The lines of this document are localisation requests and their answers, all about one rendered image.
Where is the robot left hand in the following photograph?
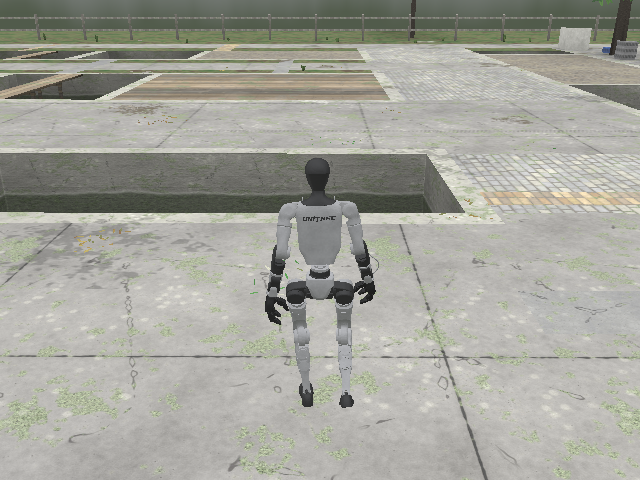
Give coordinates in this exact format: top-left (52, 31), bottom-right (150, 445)
top-left (265, 295), bottom-right (289, 325)

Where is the robot left foot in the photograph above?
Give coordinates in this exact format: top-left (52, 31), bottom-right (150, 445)
top-left (299, 383), bottom-right (314, 407)

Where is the robot right upper arm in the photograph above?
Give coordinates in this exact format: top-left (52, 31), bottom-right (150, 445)
top-left (339, 201), bottom-right (365, 256)

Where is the humanoid robot head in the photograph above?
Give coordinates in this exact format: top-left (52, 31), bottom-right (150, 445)
top-left (301, 158), bottom-right (336, 206)

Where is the robot left upper arm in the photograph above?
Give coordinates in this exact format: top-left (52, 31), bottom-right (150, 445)
top-left (275, 202), bottom-right (298, 260)

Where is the left robot forearm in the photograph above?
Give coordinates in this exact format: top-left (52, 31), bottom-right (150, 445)
top-left (266, 245), bottom-right (286, 297)

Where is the robot right hand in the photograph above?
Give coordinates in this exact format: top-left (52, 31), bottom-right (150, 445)
top-left (354, 281), bottom-right (376, 304)

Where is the right robot forearm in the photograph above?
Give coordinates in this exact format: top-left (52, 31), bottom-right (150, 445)
top-left (355, 240), bottom-right (374, 284)

